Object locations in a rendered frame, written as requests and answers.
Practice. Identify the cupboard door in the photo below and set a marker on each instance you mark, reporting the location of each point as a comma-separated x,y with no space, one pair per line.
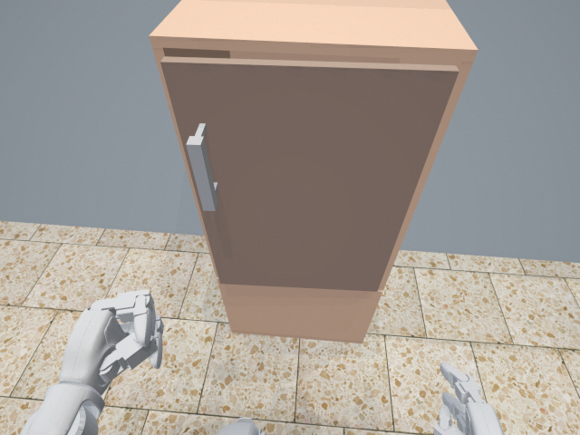
316,162

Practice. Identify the left robot shin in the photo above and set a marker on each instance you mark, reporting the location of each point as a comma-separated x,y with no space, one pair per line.
246,420

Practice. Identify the handle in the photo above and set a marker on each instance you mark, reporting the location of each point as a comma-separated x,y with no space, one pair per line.
198,156

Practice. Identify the left robot hand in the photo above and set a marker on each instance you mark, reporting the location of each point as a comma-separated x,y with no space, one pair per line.
88,357

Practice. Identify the right robot hand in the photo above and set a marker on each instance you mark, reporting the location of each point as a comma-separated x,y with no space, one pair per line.
476,418

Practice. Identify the left robot forearm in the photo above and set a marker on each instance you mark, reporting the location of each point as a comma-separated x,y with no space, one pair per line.
69,408

